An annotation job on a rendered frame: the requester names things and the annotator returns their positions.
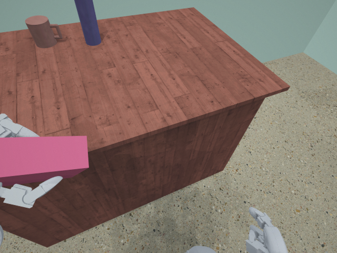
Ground robot right hand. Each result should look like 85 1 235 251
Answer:
246 207 288 253

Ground sponge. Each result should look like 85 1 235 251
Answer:
0 136 89 187

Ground robot left hand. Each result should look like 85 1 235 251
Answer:
0 113 63 208

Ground table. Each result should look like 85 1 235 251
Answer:
0 7 290 247

